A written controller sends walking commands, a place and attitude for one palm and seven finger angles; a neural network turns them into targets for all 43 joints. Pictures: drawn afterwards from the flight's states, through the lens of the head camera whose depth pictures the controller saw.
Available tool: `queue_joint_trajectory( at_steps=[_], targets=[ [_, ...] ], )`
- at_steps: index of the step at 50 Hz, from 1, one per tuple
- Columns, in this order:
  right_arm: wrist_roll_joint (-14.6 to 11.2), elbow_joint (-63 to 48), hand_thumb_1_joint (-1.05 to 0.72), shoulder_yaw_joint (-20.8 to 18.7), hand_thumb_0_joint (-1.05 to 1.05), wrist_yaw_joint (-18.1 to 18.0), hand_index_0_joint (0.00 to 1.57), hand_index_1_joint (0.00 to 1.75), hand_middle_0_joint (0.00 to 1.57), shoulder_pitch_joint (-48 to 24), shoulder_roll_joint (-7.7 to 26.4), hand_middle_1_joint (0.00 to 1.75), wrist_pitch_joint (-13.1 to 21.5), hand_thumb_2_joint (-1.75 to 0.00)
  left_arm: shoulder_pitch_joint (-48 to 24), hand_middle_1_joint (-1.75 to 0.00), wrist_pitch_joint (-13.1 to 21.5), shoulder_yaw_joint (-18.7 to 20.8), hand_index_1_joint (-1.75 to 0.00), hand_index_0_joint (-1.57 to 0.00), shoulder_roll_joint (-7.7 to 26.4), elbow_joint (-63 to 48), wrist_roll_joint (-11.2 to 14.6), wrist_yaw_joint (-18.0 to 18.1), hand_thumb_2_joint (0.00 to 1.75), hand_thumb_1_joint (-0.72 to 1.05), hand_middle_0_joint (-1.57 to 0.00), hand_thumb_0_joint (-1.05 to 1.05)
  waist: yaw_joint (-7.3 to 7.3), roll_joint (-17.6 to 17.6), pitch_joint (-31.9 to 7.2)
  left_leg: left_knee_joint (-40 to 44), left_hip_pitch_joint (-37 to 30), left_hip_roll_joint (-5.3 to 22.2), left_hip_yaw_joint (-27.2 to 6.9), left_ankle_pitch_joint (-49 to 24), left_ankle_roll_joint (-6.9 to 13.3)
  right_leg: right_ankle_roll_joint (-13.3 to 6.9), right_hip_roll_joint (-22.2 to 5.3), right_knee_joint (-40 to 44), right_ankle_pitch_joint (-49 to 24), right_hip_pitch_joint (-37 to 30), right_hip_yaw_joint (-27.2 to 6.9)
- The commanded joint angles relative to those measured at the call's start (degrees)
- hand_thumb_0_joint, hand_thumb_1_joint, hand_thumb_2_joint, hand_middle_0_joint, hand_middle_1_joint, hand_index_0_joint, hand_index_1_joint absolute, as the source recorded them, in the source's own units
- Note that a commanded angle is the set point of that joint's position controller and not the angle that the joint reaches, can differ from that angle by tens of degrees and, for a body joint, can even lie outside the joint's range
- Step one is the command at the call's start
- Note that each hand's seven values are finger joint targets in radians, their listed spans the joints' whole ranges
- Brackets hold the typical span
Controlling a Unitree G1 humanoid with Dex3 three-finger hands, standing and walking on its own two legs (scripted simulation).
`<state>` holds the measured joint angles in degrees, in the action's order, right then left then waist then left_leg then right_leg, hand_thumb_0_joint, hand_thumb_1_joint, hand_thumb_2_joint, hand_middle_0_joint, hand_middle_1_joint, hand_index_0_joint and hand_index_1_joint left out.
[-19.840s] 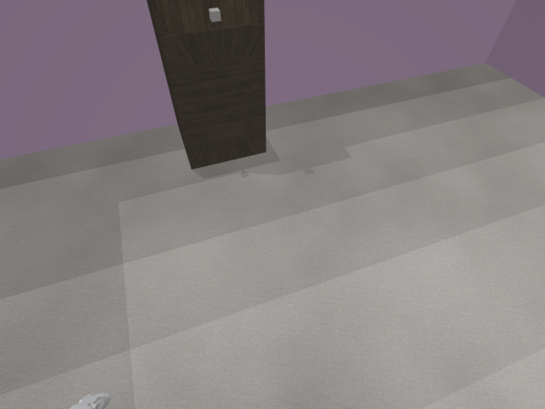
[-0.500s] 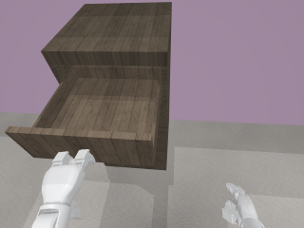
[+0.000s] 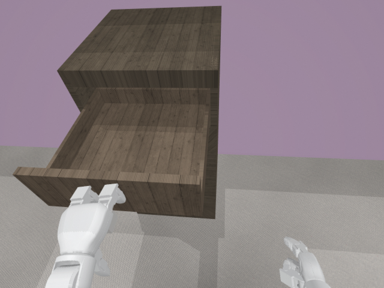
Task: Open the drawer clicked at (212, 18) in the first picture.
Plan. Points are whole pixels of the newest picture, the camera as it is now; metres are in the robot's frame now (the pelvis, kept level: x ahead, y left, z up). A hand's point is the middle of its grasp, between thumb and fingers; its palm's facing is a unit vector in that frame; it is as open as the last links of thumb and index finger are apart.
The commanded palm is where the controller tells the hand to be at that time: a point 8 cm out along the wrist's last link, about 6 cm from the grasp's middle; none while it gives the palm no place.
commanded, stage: lift the hand off the handle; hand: left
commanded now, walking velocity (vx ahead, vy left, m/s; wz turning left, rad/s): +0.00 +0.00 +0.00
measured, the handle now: (107, 212) +0.25 +0.22 +0.03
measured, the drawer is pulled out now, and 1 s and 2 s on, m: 0.30 0.30 0.30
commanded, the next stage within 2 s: draw the hand back to the body in 1.06 s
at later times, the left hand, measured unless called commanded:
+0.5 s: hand (89, 213) +0.21 +0.22 +0.10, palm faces +0.07 -0.11 -0.99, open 13.3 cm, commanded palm +0.18 +0.21 +0.17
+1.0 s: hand (72, 186) +0.22 +0.21 +0.18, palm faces +0.19 -0.08 -0.98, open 13.8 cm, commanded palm +0.17 +0.21 +0.23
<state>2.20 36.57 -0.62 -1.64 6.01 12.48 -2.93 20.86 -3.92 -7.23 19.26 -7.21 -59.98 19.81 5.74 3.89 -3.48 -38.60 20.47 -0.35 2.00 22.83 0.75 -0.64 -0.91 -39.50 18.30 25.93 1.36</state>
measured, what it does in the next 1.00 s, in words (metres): stands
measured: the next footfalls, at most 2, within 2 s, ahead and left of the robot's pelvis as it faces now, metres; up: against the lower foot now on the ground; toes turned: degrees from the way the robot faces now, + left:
none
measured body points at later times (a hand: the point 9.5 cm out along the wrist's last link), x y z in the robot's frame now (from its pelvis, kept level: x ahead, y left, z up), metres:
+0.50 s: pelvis +0.01 -0.01 +0.02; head +0.02 -0.05 +0.46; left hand +0.20 +0.22 +0.15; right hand +0.25 -0.20 -0.08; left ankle -0.03 +0.11 -0.72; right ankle +0.02 -0.11 -0.72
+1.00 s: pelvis +0.00 -0.01 +0.02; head -0.02 -0.06 +0.47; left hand +0.20 +0.22 +0.23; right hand +0.24 -0.19 -0.07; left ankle -0.03 +0.11 -0.72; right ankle +0.02 -0.11 -0.72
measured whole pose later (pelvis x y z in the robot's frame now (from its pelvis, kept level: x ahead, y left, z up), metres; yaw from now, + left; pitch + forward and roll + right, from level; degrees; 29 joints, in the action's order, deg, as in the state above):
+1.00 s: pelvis +0.00 -0.01 +0.02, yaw +1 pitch -3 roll +0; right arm -1.0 35.7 2.8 0.8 2.5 15.3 -7.6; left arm 13.8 -11.5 -2.0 29.0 -27.8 -49.3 -0.7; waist 7.3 7.8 0.1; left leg -22.4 4.0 0.1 1.0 15.1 0.1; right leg -1.1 -0.1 -24.0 11.4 9.4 2.3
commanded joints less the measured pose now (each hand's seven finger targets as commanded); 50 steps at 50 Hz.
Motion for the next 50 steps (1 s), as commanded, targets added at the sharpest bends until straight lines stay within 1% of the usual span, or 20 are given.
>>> queue_joint_trajectory(
  at_steps=[1, 3, 8, 17, 19, 23, 26, 28, 30, 33, 34, 35, 38, 39, 40, 43, 44, 46, 48, 50],
  targets=[
    [-0.2, -10.1, -0.9, -1.2, 0.0, 0.4, 0.2, 0.3, 0.2, -9.1, 5.0, 0.3, 2.9, -0.9, -8.6, -1.2, 0.0, 4.5, -1.2, -0.3, 6.8, -17.3, -0.1, 1.2, 0.3, -0.5, -0.3, 0.0, -0.06, -1.8, -9.4, 6.9, -4.2, -0.5, -1.9, -19.9, -0.3, -1.7, 2.2, 5.9, -11.1, -8.7, 0.1],
    [-0.3, -10.3, -0.9, -1.2, 0.0, 0.4, 0.2, 0.3, 0.2, -9.4, 5.3, 0.3, 2.6, -0.9, -8.8, -1.2, -0.3, 6.6, -1.2, -0.3, 9.4, -19.5, 0.6, 0.1, 0.3, -0.5, -0.3, 0.0, 0.4, -1.7, -10.8, 7.8, -5.7, -0.4, -1.9, -21.0, -0.4, -1.8, 2.4, 6.9, -12.3, -11.0, -0.5],
    [-0.6, -10.4, -0.9, -0.3, 0.0, 0.7, 0.2, 0.3, 0.2, -10.6, 5.1, 0.3, 1.9, -0.9, -7.7, -1.2, -1.3, 7.2, -1.2, -0.3, 10.2, -20.3, 1.2, -2.3, 0.3, -0.5, -0.3, 0.0, 0.75, -2.9, -7.5, 9.5, -5.9, -0.5, -1.7, -20.4, -0.1, -1.5, 2.2, 9.0, -13.7, -13.0, -0.9],
    [-0.9, -10.2, -0.9, 0.3, 0.0, 0.4, 0.2, 0.3, 0.2, -11.3, 5.5, 0.3, 1.0, -0.9, -9.9, -1.2, -1.5, 9.3, -1.2, -0.3, 13.3, -24.8, 3.5, -6.4, 0.3, -0.5, -0.3, 0.0, 1.02, -2.2, -8.0, 12.2, -9.0, -0.7, -1.1, -22.7, 0.2, -1.0, 1.7, 12.4, -17.8, -17.8, -1.2],
    [-0.7, -10.4, -0.9, 0.8, 0.0, 0.7, 0.2, 0.3, 0.2, -11.3, 5.1, 0.3, 1.1, -0.9, -11.1, -1.2, -1.6, 7.6, -1.2, -0.3, 11.7, -25.6, 3.4, -7.3, 0.3, -0.5, -0.3, 0.0, 0.69, -2.6, -7.5, 12.2, -9.8, -0.5, -1.2, -23.1, 0.5, -0.9, 1.3, 12.8, -17.2, -17.6, -0.8],
    [-1.1, -10.3, -0.9, 0.7, 0.0, 0.3, 0.2, 0.3, 0.2, -12.9, 5.8, 0.3, 0.7, -0.9, -12.7, -1.2, -1.7, 10.5, -1.2, -0.3, 15.2, -27.3, 4.4, -8.6, 0.3, -0.5, -0.3, 0.0, 1.2, -0.9, -8.5, 13.6, -11.7, -0.3, -1.4, -24.3, 0.2, -1.1, 1.7, 14.5, -19.1, -20.1, -1.8],
    [-1.0, -9.9, -0.9, 0.7, 0.0, 0.5, 0.2, 0.3, 0.2, -12.0, 5.7, 0.3, 0.6, -0.9, -13.3, -1.2, -1.5, 9.3, -1.2, -0.3, 14.3, -27.2, 4.7, -9.7, 0.3, -0.5, -0.3, 0.0, 1.18, -1.9, -7.4, 14.5, -11.7, -0.5, -1.1, -24.7, 0.4, -0.8, 1.3, 15.0, -19.1, -20.5, -0.8],
    [-1.8, -10.0, -0.9, 0.9, 0.0, 0.6, 0.2, 0.3, 0.2, -13.9, 5.8, 0.3, 0.2, -0.9, -12.1, -1.2, -3.0, 11.4, -1.2, -0.3, 16.1, -25.5, 5.2, -10.7, 0.3, -0.5, -0.3, 0.0, 1.47, -1.8, -6.0, 15.4, -11.8, -0.2, -1.4, -24.1, 0.2, -1.0, 1.6, 16.1, -18.6, -21.4, -1.9],
    [-2.1, -9.4, -0.9, 1.0, 0.0, 1.0, 0.2, 0.3, 0.2, -13.5, 5.8, 0.3, -0.5, -0.9, -13.5, -1.2, -3.9, 9.9, -1.2, -0.3, 15.5, -25.2, 5.6, -12.1, 0.3, -0.5, -0.3, 0.0, 1.14, -1.2, -5.0, 16.8, -11.2, -0.3, -1.0, -23.8, 0.1, -0.9, 1.3, 16.3, -17.8, -22.0, -1.0],
    [-2.8, -11.2, -0.9, 1.4, 0.0, 1.5, 0.2, 0.3, 0.2, -15.5, 6.2, 0.3, -0.7, -0.9, -10.9, -1.2, -5.8, 11.2, -1.2, -0.3, 16.6, -27.1, 6.8, -14.3, 0.3, -0.5, -0.3, 0.0, 2.05, -0.7, -6.4, 17.3, -11.9, 0.1, -1.3, -25.3, 0.2, -0.8, 1.6, 16.2, -19.7, -24.5, -1.5],
    [-2.5, -11.0, -0.9, 1.9, 0.0, 1.7, 0.2, 0.3, 0.2, -14.2, 5.9, 0.3, -0.7, -0.9, -11.5, -1.2, -5.9, 9.3, -1.2, -0.3, 15.1, -28.0, 6.7, -15.1, 0.3, -0.5, -0.3, 0.0, 1.82, -1.8, -7.4, 17.3, -11.9, -0.1, -0.5, -26.0, 0.4, -0.5, 0.9, 15.8, -19.9, -25.2, -0.3],
    [-2.8, -10.5, -0.9, 1.5, 0.0, 1.7, 0.2, 0.3, 0.2, -14.5, 6.3, 0.3, -1.2, -0.9, -12.4, -1.2, -5.9, 10.3, -1.2, -0.3, 16.5, -28.2, 7.4, -15.6, 0.3, -0.5, -0.3, 0.0, 1.2, -1.9, -5.3, 18.0, -11.7, 0.1, -0.7, -25.8, 0.2, -0.6, 1.4, 16.5, -20.4, -24.7, -0.7],
    [-3.2, -12.0, -0.9, 1.9, 0.0, 1.9, 0.2, 0.3, 0.2, -16.0, 6.7, 0.3, -1.4, -0.9, -12.0, -1.2, -6.7, 12.7, -1.2, -0.3, 18.4, -30.5, 8.1, -16.5, 0.3, -0.5, -0.3, 0.0, 1.81, -1.3, -5.5, 18.1, -11.8, 0.7, -1.0, -24.8, 0.2, -0.4, 1.7, 16.9, -19.3, -25.2, -1.3],
    [-2.7, -11.6, -0.9, 2.3, 0.0, 2.1, 0.2, 0.3, 0.2, -14.6, 6.2, 0.3, -1.3, -0.9, -13.3, -1.2, -6.4, 10.9, -1.2, -0.3, 16.8, -30.3, 7.5, -16.8, 0.3, -0.5, -0.3, 0.0, 1.71, -3.3, -5.8, 18.3, -11.6, 0.4, -0.6, -24.4, 0.4, -0.3, 1.0, 16.8, -17.7, -25.1, -0.2],
    [-3.0, -10.9, -0.9, 1.8, 0.0, 2.0, 0.2, 0.3, 0.2, -14.8, 6.5, 0.3, -1.8, -0.9, -14.3, -1.2, -6.1, 11.9, -1.2, -0.3, 18.1, -30.2, 8.0, -16.9, 0.3, -0.5, -0.3, 0.0, 1.14, -2.3, -4.2, 18.8, -11.8, 0.5, -0.6, -23.8, 0.3, -0.4, 1.5, 17.7, -17.2, -24.3, -0.8],
    [-3.4, -12.0, -0.9, 1.9, 0.0, 2.1, 0.2, 0.3, 0.2, -16.1, 6.9, 0.3, -1.5, -0.9, -14.3, -1.2, -6.7, 15.2, -1.2, -0.3, 20.6, -32.0, 9.2, -17.0, 0.3, -0.5, -0.3, 0.0, 1.99, -0.8, -5.8, 18.6, -12.3, 0.7, -1.2, -23.5, 0.3, -0.5, 1.8, 17.7, -17.4, -25.5, -1.6],
    [-2.9, -11.4, -0.9, 2.3, 0.0, 2.3, 0.2, 0.3, 0.2, -15.0, 6.4, 0.3, -1.3, -0.9, -16.3, -1.2, -6.5, 13.7, -1.2, -0.3, 19.7, -31.7, 8.3, -17.3, 0.3, -0.5, -0.3, 0.0, 1.86, -1.4, -6.3, 18.5, -12.3, 0.2, -0.6, -24.0, 0.3, -0.4, 0.9, 17.5, -17.0, -25.6, -0.9],
    [-3.2, -10.9, -0.9, 1.9, 0.0, 2.4, 0.2, 0.3, 0.2, -15.3, 6.6, 0.3, -1.6, -0.9, -16.2, -1.2, -6.7, 13.2, -1.2, -0.3, 19.3, -30.6, 9.1, -18.0, 0.3, -0.5, -0.3, 0.0, 1.55, -1.4, -3.5, 19.2, -12.0, 0.1, -0.7, -23.4, 0.3, -0.4, 1.2, 18.2, -16.5, -24.3, -0.8],
    [-3.8, -11.7, -0.9, 2.0, 0.0, 2.6, 0.2, 0.3, 0.2, -17.0, 6.7, 0.3, -1.1, -0.9, -18.5, -1.2, -7.3, 14.2, -1.2, -0.3, 20.2, -32.7, 10.6, -18.7, 0.3, -0.5, -0.3, 0.0, 1.32, 0.4, -4.6, 19.0, -12.6, 0.4, -1.3, -22.7, 0.3, -0.5, 1.6, 18.5, -16.1, -24.5, -1.6],
    [-3.7, -10.7, -0.9, 1.8, 0.0, 2.7, 0.2, 0.3, 0.2, -15.4, 6.7, 0.3, -1.5, -0.9, -15.4, -1.2, -7.3, 13.0, -1.2, -0.3, 19.2, -29.6, 10.7, -19.9, 0.3, -0.5, -0.3, 0.0, 1.06, -1.8, -3.1, 19.7, -11.9, 0.2, -0.9, -22.1, 0.2, -0.3, 1.3, 18.7, -15.0, -24.2, -0.8]
  ],
)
